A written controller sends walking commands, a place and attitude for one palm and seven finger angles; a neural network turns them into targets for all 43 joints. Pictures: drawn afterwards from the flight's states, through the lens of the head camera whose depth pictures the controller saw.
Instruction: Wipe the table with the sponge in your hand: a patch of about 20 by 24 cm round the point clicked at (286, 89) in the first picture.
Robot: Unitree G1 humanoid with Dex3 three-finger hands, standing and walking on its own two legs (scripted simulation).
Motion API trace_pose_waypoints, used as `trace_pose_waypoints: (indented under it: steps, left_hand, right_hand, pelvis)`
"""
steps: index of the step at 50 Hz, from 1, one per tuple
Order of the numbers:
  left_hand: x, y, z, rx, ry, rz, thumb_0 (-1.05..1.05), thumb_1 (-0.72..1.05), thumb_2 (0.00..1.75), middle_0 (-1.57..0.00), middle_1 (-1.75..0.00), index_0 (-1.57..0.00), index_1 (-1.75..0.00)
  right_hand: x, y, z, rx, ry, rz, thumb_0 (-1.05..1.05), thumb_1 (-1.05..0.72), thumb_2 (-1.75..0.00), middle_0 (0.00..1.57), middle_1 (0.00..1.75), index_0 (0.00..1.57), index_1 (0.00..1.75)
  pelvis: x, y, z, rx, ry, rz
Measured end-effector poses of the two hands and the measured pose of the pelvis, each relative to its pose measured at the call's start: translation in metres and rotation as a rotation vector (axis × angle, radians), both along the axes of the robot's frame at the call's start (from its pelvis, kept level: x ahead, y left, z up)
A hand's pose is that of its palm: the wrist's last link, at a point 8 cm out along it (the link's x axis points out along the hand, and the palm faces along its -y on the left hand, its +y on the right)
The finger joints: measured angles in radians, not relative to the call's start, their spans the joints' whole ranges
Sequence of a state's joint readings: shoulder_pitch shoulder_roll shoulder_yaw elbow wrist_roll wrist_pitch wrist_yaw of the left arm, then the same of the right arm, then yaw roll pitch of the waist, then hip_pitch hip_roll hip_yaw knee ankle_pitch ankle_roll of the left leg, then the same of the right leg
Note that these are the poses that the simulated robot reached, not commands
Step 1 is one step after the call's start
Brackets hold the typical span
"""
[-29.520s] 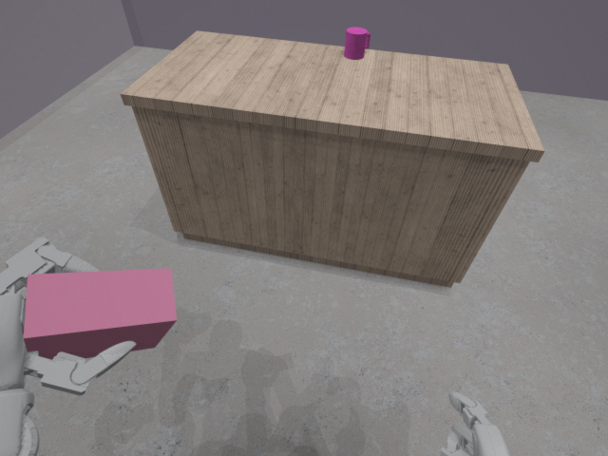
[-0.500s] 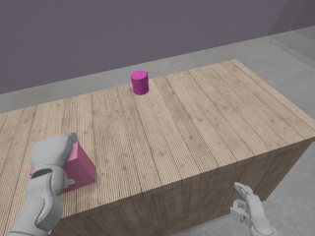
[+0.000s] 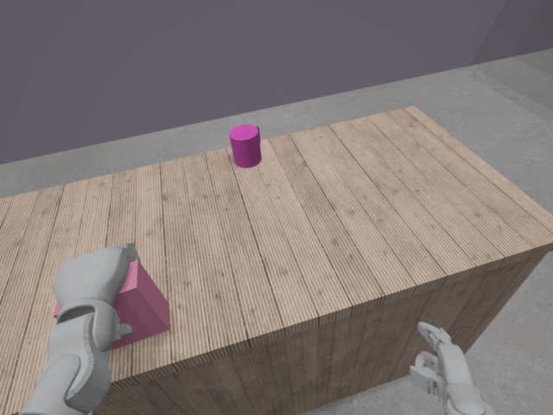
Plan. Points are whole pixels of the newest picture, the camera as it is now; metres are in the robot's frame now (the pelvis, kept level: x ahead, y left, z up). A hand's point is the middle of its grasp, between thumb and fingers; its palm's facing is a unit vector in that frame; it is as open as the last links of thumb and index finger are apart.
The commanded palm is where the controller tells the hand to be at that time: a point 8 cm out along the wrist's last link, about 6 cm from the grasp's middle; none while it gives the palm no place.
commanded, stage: move the sponge above the wiping area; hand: left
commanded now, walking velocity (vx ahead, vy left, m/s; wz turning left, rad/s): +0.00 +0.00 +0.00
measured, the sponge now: (123, 315) +0.23 +0.29 +0.02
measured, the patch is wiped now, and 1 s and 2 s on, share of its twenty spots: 0.00 0.00 0.00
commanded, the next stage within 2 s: lower the sponge onto the table in 0.38 s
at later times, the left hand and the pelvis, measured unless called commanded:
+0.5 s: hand (117, 292) +0.24 +0.29 +0.07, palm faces -0.02 -0.10 -1.00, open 9.8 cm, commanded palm +0.22 +0.28 +0.14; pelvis +0.00 +0.00 +0.00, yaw +0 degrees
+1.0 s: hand (123, 294) +0.24 +0.28 +0.06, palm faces -0.02 -0.11 -0.99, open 9.8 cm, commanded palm +0.22 +0.27 +0.12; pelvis +0.00 +0.00 +0.00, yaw +0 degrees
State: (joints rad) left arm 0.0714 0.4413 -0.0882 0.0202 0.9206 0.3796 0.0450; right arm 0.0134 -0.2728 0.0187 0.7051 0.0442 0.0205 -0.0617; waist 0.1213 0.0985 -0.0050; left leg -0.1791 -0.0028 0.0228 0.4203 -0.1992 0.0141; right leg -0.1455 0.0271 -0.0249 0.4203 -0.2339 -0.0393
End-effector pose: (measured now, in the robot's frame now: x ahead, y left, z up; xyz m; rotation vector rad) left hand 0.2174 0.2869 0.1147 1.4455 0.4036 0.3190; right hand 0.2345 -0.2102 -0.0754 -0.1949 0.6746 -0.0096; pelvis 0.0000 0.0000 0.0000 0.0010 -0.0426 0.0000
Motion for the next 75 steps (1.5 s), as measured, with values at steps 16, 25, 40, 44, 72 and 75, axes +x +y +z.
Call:
trace_pose_waypoints:
  steps: [16, 25, 40, 44, 72, 75]
  left_hand:
    - [0.000, -0.002, 0.013, 0.015, -0.047, 0.009, 0.00, -0.47, 1.03, -0.77, -1.35, -0.76, -1.36]
    - [0.004, -0.005, 0.006, 0.006, -0.010, -0.033, 0.00, -0.47, 1.03, -0.77, -1.35, -0.76, -1.36]
    - [0.008, -0.003, 0.011, 0.003, -0.036, -0.002, 0.00, -0.47, 1.03, -0.77, -1.36, -0.76, -1.36]
    - [0.006, -0.006, 0.004, -0.005, -0.013, -0.010, 0.00, -0.47, 1.03, -0.77, -1.36, -0.76, -1.36]
    - [0.004, -0.013, -0.018, 0.004, 0.010, -0.018, 0.00, -0.47, 1.03, -0.77, -1.35, -0.76, -1.36]
    - [0.005, -0.011, -0.021, 0.004, 0.013, -0.016, 0.00, -0.47, 1.03, -0.77, -1.35, -0.76, -1.36]
  right_hand:
    - [0.003, 0.015, 0.004, 0.033, -0.014, 0.025, 0.01, -0.91, -0.90, 0.20, 0.30, 0.20, 0.30]
    - [0.001, 0.012, 0.002, 0.010, -0.009, 0.022, 0.01, -0.91, -0.90, 0.20, 0.30, 0.20, 0.30]
    - [-0.001, 0.004, -0.001, 0.016, 0.014, -0.001, 0.01, -0.91, -0.90, 0.20, 0.30, 0.20, 0.30]
    - [0.003, 0.005, 0.000, 0.010, 0.009, 0.008, 0.01, -0.91, -0.90, 0.20, 0.30, 0.20, 0.30]
    - [-0.001, 0.000, -0.001, 0.009, 0.010, -0.004, 0.01, -0.91, -0.90, 0.20, 0.30, 0.20, 0.30]
    - [-0.005, -0.003, -0.002, 0.004, 0.018, -0.016, 0.01, -0.91, -0.90, 0.20, 0.30, 0.20, 0.30]
  pelvis:
    - [-0.004, 0.001, 0.001, 0.002, -0.010, -0.002]
    - [-0.004, 0.002, 0.001, -0.001, -0.009, 0.002]
    - [0.002, 0.003, 0.001, 0.001, 0.001, -0.007]
    - [0.003, 0.004, 0.001, 0.000, 0.002, 0.000]
    - [0.001, -0.002, 0.000, 0.000, 0.011, -0.005]
    - [0.000, -0.003, 0.000, 0.000, 0.014, -0.006]
